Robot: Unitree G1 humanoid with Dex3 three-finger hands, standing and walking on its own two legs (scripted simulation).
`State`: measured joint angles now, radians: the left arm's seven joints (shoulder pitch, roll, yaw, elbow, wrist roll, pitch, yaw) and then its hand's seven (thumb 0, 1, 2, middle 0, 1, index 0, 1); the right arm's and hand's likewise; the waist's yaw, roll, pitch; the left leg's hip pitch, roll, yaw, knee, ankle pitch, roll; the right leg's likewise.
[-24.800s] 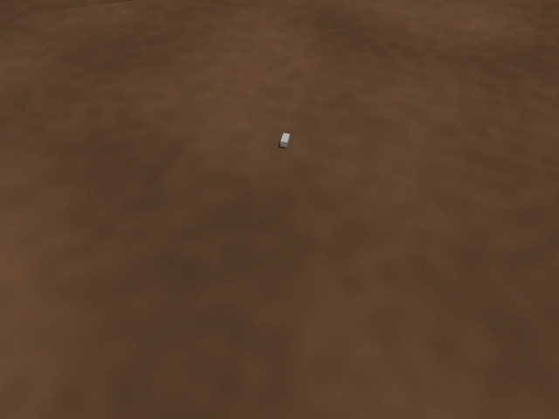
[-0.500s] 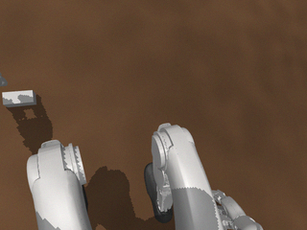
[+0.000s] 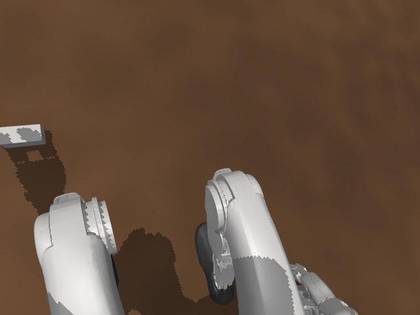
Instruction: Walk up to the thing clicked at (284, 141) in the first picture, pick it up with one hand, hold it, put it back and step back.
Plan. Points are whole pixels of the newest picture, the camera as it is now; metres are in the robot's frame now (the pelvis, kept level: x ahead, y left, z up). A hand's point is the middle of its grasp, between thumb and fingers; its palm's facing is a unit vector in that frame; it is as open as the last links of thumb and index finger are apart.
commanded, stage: rise first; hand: left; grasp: from above
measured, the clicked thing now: (22, 136) +0.47 +0.31 -0.29
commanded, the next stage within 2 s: approach in 0.56 s
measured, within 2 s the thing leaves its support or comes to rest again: neither
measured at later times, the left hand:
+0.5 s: hand out of the picture +0.42 +0.35 -0.17, palm faces -0.46 -0.08 -0.88, open 12.5 cm
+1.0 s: hand (4, 126) +0.45 +0.30 -0.17, palm faces -0.40 -0.04 -0.91, open 12.3 cm
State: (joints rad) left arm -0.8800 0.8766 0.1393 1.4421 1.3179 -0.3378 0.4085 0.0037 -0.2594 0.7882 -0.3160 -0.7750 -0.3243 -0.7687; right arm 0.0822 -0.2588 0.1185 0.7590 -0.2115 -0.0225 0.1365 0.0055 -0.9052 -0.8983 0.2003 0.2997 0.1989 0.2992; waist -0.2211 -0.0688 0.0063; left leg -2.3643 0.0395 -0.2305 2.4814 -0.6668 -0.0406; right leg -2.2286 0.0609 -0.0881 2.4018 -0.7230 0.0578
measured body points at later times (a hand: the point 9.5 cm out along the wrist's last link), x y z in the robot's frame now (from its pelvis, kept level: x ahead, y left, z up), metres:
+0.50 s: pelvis +0.00 +0.00 +0.00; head +0.23 +0.10 +0.38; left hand +0.44 +0.36 -0.12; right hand +0.08 -0.27 -0.10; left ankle +0.07 +0.14 -0.28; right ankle +0.10 -0.13 -0.28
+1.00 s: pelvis -0.01 +0.00 +0.00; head +0.22 +0.10 +0.38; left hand +0.47 +0.30 -0.11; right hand +0.08 -0.27 -0.09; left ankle +0.07 +0.14 -0.28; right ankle +0.10 -0.13 -0.28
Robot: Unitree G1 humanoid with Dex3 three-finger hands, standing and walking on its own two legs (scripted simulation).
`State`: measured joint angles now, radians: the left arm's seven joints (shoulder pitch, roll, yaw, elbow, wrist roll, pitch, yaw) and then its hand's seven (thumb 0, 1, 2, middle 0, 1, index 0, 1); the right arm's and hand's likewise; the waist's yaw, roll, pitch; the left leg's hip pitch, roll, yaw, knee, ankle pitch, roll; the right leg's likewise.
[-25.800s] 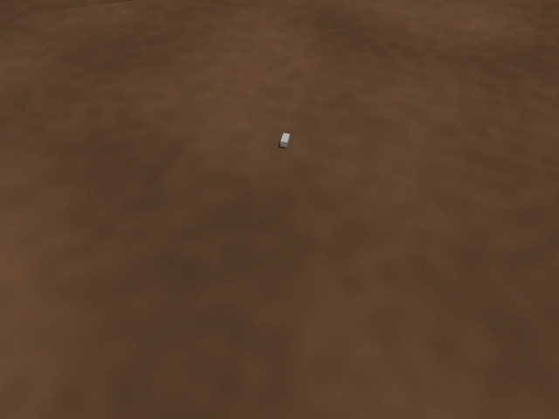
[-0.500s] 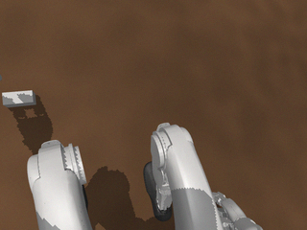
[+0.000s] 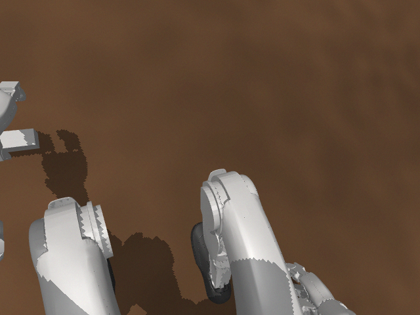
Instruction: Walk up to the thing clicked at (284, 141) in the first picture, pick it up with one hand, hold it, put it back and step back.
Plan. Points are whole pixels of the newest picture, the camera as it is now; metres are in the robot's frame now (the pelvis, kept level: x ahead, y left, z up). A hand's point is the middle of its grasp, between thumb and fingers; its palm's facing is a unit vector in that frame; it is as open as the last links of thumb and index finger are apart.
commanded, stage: approach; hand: left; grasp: from above
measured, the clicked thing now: (16, 140) +0.47 +0.31 -0.30
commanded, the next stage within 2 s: close in in 0.26 s
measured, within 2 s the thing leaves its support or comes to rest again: neither
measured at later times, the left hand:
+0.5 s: hand out of the picture +0.43 +0.31 -0.18, palm faces -0.49 -0.06 -0.87, open 11.7 cm
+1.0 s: hand (13, 143) +0.45 +0.30 -0.23, palm faces -0.48 -0.08 -0.88, open 11.9 cm
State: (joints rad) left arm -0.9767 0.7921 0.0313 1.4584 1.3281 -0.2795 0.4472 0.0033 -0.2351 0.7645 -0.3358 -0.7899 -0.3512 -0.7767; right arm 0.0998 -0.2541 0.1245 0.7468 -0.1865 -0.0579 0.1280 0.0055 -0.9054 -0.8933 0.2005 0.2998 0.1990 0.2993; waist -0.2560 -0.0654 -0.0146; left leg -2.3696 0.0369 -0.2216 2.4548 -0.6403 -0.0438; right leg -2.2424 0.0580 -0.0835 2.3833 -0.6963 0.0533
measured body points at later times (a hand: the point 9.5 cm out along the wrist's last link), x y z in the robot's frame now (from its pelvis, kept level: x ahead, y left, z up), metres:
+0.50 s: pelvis +0.00 +0.00 +0.00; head +0.24 +0.09 +0.37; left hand +0.46 +0.32 -0.13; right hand +0.05 -0.27 -0.10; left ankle +0.08 +0.14 -0.28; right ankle +0.10 -0.13 -0.28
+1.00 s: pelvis +0.00 +0.00 -0.01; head +0.26 +0.10 +0.34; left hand +0.47 +0.30 -0.18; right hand +0.05 -0.26 -0.10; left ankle +0.08 +0.14 -0.28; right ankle +0.10 -0.13 -0.28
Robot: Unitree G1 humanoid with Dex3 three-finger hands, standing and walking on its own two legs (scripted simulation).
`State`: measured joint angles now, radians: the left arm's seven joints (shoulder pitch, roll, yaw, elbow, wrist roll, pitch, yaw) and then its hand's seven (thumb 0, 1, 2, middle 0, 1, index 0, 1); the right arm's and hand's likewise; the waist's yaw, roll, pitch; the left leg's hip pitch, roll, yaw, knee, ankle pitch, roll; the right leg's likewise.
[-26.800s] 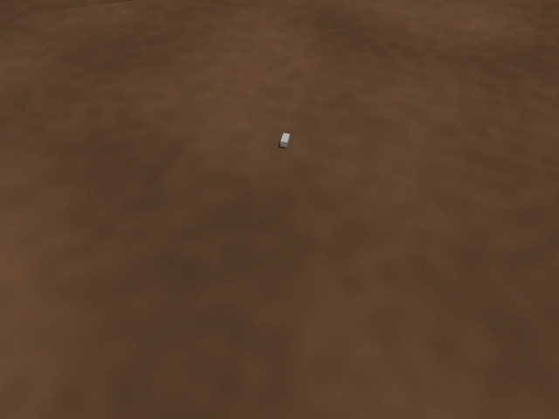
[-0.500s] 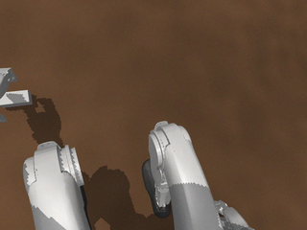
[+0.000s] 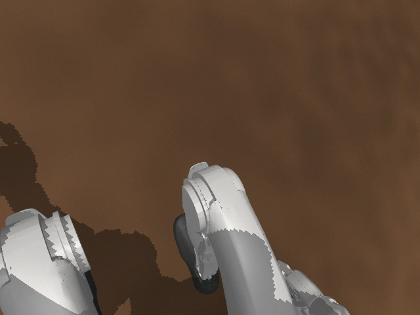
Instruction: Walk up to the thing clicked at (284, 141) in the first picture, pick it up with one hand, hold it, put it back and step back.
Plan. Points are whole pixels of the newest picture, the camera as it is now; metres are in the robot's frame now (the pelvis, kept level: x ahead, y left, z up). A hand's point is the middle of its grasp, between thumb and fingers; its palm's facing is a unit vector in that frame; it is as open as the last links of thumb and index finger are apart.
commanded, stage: rest palm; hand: left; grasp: from above
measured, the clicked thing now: out of the picture +0.46 +0.33 -0.28
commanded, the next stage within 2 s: close in 1.10 s
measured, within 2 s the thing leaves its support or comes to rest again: neither
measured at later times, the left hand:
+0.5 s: hand out of the picture +0.44 +0.32 -0.24, palm faces -0.47 -0.12 -0.88, open 12.4 cm
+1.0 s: hand out of the picture +0.44 +0.31 -0.25, palm faces -0.45 -0.11 -0.89, open 12.3 cm
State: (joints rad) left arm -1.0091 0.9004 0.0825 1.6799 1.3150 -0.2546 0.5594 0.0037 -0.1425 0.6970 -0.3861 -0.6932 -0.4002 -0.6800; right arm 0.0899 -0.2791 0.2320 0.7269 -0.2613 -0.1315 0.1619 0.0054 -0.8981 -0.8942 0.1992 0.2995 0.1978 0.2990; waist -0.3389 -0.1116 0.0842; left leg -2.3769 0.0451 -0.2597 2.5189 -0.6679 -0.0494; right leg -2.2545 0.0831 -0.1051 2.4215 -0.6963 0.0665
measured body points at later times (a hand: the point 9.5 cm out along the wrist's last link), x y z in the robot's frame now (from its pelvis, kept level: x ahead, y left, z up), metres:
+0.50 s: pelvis +0.00 +0.01 +0.00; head +0.27 +0.13 +0.34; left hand +0.46 +0.32 -0.19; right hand +0.09 -0.25 -0.07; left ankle +0.07 +0.14 -0.27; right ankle +0.10 -0.12 -0.27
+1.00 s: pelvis +0.00 +0.01 -0.01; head +0.27 +0.13 +0.33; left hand +0.46 +0.31 -0.20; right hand +0.07 -0.25 -0.07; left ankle +0.07 +0.14 -0.27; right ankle +0.10 -0.12 -0.27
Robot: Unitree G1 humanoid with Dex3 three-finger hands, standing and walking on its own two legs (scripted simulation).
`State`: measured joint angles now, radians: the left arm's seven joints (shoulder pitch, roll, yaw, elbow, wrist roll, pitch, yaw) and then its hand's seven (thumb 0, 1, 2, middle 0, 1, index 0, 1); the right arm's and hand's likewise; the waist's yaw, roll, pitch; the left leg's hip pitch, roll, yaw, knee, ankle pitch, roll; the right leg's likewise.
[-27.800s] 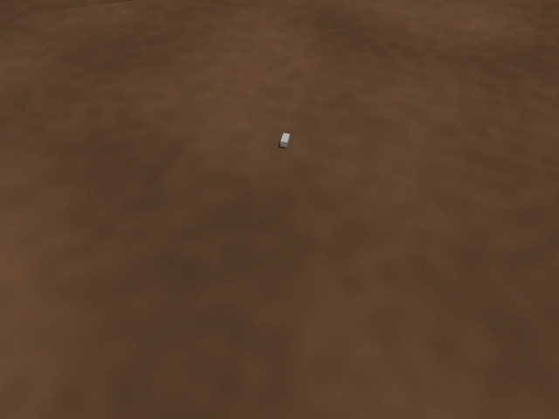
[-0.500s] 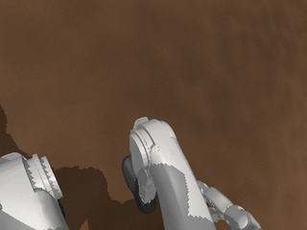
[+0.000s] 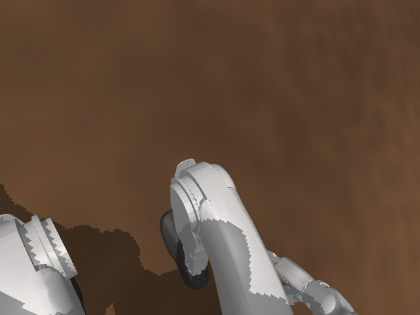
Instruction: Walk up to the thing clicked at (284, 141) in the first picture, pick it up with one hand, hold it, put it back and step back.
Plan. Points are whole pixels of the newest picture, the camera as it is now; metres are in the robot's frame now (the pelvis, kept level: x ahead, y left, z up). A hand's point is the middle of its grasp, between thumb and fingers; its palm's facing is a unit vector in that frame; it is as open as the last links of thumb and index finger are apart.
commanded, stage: rest palm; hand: left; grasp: from above
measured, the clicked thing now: out of the picture +0.44 +0.34 -0.28
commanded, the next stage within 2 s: close in 0.10 s
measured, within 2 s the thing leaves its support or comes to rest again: neither
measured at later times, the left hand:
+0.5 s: hand out of the picture +0.42 +0.33 -0.25, palm faces -0.44 -0.14 -0.89, open 10.8 cm
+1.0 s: hand out of the picture +0.42 +0.34 -0.24, palm faces -0.46 -0.14 -0.87, open 8.2 cm
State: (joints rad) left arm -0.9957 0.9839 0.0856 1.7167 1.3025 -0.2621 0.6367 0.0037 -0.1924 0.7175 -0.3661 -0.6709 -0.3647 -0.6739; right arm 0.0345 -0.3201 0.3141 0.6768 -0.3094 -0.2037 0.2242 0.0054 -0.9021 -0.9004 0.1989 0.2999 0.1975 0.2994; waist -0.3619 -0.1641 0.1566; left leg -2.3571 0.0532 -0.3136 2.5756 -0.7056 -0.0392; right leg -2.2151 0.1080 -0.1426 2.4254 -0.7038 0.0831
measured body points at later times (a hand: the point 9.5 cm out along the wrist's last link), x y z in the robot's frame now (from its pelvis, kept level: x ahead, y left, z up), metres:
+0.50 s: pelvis +0.00 +0.00 +0.00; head +0.26 +0.14 +0.34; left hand +0.44 +0.33 -0.20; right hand +0.09 -0.25 -0.06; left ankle +0.06 +0.14 -0.26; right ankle +0.11 -0.12 -0.26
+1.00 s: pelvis +0.00 +0.00 +0.00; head +0.26 +0.14 +0.34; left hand +0.44 +0.34 -0.19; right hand +0.08 -0.25 -0.06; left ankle +0.06 +0.14 -0.26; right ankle +0.11 -0.12 -0.26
